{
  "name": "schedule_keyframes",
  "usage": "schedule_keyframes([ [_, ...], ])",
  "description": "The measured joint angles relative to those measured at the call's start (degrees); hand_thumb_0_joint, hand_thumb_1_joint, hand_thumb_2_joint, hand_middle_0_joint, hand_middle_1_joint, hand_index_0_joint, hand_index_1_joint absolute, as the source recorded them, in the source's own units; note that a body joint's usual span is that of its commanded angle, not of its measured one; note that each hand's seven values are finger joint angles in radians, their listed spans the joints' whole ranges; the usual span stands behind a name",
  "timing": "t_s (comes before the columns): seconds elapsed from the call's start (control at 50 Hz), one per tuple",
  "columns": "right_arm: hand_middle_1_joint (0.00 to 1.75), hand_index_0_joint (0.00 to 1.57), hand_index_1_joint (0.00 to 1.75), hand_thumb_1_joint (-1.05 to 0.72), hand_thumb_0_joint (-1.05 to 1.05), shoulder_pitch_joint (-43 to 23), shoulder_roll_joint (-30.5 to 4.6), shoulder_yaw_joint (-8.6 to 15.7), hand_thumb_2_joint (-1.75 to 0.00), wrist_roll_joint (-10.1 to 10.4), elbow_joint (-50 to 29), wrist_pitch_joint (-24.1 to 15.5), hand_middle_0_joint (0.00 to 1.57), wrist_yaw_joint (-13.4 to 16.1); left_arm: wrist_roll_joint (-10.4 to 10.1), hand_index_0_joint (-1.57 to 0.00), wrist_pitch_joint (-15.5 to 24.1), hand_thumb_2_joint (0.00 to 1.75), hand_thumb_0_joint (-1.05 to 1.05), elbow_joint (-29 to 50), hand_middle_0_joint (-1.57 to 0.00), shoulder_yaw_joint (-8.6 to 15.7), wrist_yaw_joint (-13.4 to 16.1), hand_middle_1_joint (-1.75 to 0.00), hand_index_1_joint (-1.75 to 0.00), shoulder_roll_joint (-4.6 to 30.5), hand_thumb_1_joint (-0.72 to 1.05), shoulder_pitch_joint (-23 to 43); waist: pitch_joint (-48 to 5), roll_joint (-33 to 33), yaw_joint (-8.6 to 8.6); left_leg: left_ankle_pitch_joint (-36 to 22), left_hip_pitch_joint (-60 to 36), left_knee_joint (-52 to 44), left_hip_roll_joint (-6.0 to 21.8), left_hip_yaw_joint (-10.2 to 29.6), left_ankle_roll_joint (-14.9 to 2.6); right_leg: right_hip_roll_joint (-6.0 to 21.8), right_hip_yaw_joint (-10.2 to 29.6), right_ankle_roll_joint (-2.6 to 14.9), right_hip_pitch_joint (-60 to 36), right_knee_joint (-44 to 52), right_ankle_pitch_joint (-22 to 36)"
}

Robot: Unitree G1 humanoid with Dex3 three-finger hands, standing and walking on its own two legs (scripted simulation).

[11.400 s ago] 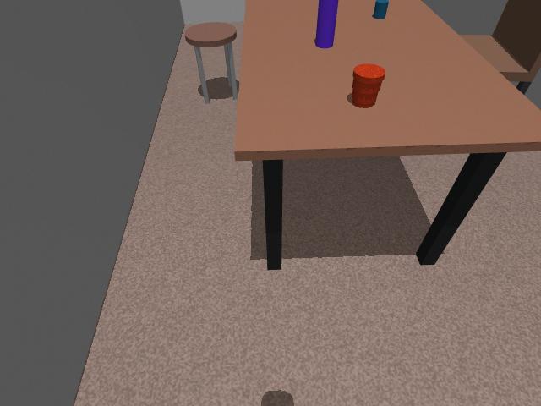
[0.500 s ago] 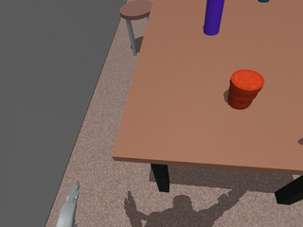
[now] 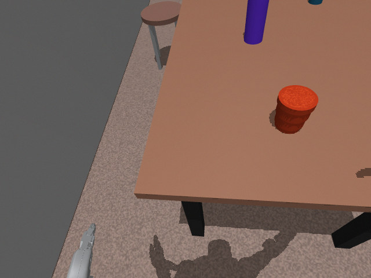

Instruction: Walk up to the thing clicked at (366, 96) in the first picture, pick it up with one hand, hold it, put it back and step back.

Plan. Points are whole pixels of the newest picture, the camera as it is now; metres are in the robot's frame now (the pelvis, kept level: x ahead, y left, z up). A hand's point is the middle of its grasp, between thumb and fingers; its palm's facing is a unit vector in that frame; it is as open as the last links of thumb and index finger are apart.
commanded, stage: approach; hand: right
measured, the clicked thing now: (292, 111) +0.52 -0.20 +0.03
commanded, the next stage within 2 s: close in in 0.18 s
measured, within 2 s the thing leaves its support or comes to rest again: neither
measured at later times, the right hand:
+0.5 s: hand (322, 122) +0.48 -0.25 +0.04, palm faces +0.13 +0.99 +0.06, open 17.6 cm
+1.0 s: hand (304, 117) +0.48 -0.21 +0.06, palm faces +0.16 +0.99 +0.04, open 17.6 cm
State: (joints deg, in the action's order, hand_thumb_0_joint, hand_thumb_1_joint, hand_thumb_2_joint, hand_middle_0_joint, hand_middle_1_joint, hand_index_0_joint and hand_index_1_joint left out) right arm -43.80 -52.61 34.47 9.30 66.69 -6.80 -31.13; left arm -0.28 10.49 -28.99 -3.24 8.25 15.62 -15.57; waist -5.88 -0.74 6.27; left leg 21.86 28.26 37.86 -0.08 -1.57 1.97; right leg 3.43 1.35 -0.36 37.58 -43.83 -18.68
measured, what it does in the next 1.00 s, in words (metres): stands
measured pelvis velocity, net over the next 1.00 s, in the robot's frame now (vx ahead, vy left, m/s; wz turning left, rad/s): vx -0.02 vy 0.01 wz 0.03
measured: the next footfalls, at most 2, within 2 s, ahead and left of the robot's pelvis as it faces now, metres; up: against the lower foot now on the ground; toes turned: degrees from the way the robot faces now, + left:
none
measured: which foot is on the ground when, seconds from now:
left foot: down 0.00-1.00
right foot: down 0.00-1.00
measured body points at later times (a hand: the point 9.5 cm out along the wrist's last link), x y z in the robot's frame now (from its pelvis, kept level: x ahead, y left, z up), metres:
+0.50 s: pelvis -0.02 +0.00 -0.03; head +0.09 -0.04 +0.40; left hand +0.11 +0.28 -0.06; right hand +0.46 -0.31 +0.04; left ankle -0.04 +0.15 -0.71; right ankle +0.02 -0.12 -0.71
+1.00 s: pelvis -0.02 +0.01 -0.04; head +0.07 -0.03 +0.40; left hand +0.11 +0.28 -0.06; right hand +0.46 -0.26 +0.06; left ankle -0.04 +0.15 -0.71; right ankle +0.02 -0.12 -0.71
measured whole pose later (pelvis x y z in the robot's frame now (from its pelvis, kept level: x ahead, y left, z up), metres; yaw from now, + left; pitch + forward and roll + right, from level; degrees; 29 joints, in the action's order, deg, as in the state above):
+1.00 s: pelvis -0.02 +0.01 -0.04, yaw +2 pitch +18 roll +3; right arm -46.2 -28.4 26.5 4.2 58.1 -15.0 -7.2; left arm 1.3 2.8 -10.0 2.2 -0.4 13.6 -21.6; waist -7.0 -0.9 9.7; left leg 27.1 44.8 54.1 -0.9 -0.4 1.5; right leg 4.5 1.0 -0.9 52.3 -56.8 -22.4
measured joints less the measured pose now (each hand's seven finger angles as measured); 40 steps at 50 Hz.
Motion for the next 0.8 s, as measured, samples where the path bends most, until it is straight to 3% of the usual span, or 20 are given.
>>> schedule_keyframes([
  [0.08, 0.04, 0.06, 0.04, 0.54, -0.02, 0.1, 1.4, -2.9, -0.04, 0.5, 1.9, -0.2, 0.06, -0.6, 0.2, -0.05, 0.1, 0.07, -0.01, 0.9, -0.06, -0.4, -0.3, -0.05, -0.05, -0.5, -0.55, 0.9, 0.1, 0.5, -0.02, 0.2, 0.9, 0.7, 0.2, -0.1, 0.05, -0.3, 0.0, 0.08, 0.7, -0.1, 0.2],
  [0.18, 0.04, 0.06, 0.05, 0.55, -0.02, 0.6, 6.3, -5.0, -0.04, 1.3, 1.9, -2.2, 0.05, 0.1, 0.6, -0.05, 0.8, 0.06, -0.01, 3.2, -0.06, -0.9, -1.3, -0.05, -0.05, -1.3, -0.54, 0.4, 0.0, 0.0, 0.48, 1.2, 3.7, 3.3, 0.4, -0.2, 0.0, -0.4, 0.2, -0.03, 3.2, -1.7, -0.1],
  [0.3, 0.05, 0.05, 0.05, 0.56, -0.02, 1.0, 12.3, -4.3, -0.05, 0.4, -1.0, -6.6, 0.05, 4.5, 1.8, -0.06, 0.1, 0.05, -0.01, 5.1, -0.06, 0.0, -3.2, -0.05, -0.05, -2.2, -0.53, -0.4, -0.6, -1.5, 2.42, 3.0, 9.6, 8.7, 0.0, 0.3, -0.21, 0.1, 0.0, -0.28, 8.5, -6.3, -1.7],
  [0.46, 0.05, 0.05, 0.05, 0.57, -0.02, -2.0, 15.5, -2.4, -0.05, -2.8, -2.4, -10.4, 0.04, 12.8, 2.9, -0.07, -3.0, 0.04, -0.01, 9.4, -0.06, 3.3, -5.0, -0.05, -0.04, -1.0, -0.52, -1.0, 0.0, -1.4, 4.58, 3.9, 15.7, 13.3, -1.3, 1.0, -0.29, 1.5, -0.3, -0.4, 14.3, -11.3, -3.1],
  [0.5, 0.05, 0.04, 0.05, 0.57, -0.02, -2.4, 16.1, -3.6, -0.05, -3.4, -2.1, -10.8, 0.04, 14.5, 2.9, -0.07, -4.1, 0.04, -0.01, 10.2, -0.06, 3.5, -5.5, -0.05, -0.04, -1.0, -0.52, -1.3, -0.4, -1.1, 4.73, 3.9, 16.4, 13.7, -1.5, 1.1, -0.29, 1.6, -0.3, -0.39, 15.0, -11.8, -3.2],
  [0.56, 0.05, 0.04, 0.05, 0.57, -0.02, -1.6, 17.5, -3.0, -0.05, -4.9, -4.2, -10.4, 0.04, 16.6, 2.9, -0.07, -5.4, 0.04, -0.01, 12.4, -0.06, 3.4, -6.2, -0.05, -0.04, -1.4, -0.52, -1.8, -1.4, -0.5, 4.78, 3.9, 16.3, 13.7, -1.7, 1.4, -0.3, 1.9, -0.5, -0.43, 14.8, -11.9, -3.4],
  [0.62, 0.05, 0.04, 0.05, 0.58, -0.02, -2.2, 18.1, -4.4, -0.05, -4.2, -1.9, -10.3, 0.04, 18.1, 2.5, -0.07, -5.8, 0.04, -0.01, 12.7, -0.06, 3.8, -6.9, -0.05, -0.04, -1.9, -0.52, -2.3, -1.9, 0.4, 4.63, 4.1, 15.1, 13.4, -1.5, 1.1, -0.26, 1.7, -0.3, -0.34, 13.8, -11.6, -3.5],
  [0.68, 0.05, 0.04, 0.05, 0.58, -0.02, -1.7, 18.9, -4.5, -0.05, -5.0, -2.6, -9.6, 0.03, 19.6, 2.3, -0.07, -6.9, 0.04, -0.01, 14.7, -0.06, 3.5, -7.3, -0.05, -0.04, -2.3, -0.52, -2.6, -2.5, 0.9, 4.21, 4.2, 15.1, 13.7, -1.4, 1.3, -0.23, 1.6, -0.6, -0.3, 13.5, -11.5, -3.6],
  [0.8, 0.05, 0.04, 0.05, 0.58, -0.02, -2.2, 20.2, -6.3, -0.04, -4.6, -3.1, -9.5, 0.03, 20.4, 1.6, -0.07, -6.8, 0.04, -0.01, 18.8, -0.06, 3.3, -8.2, -0.05, -0.03, -2.9, -0.52, -3.7, -2.0, 1.0, 3.62, 4.9, 15.8, 15.2, -0.9, 1.2, -0.2, 1.1, -0.5, -0.28, 14.1, -12.3, -3.6],
])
